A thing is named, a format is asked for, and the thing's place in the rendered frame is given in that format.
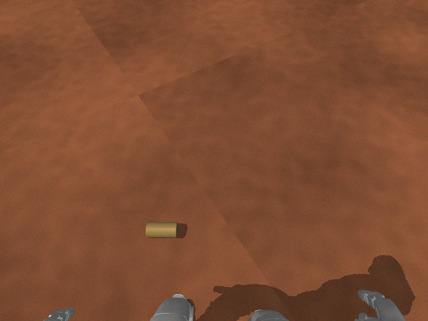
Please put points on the can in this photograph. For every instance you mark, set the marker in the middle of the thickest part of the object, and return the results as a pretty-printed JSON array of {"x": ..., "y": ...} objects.
[{"x": 162, "y": 229}]

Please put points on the right robot hand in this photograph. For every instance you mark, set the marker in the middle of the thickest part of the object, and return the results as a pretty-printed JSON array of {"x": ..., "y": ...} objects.
[{"x": 385, "y": 309}]

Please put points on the left robot hand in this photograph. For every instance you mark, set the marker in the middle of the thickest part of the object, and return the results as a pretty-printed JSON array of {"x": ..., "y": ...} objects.
[{"x": 61, "y": 315}]

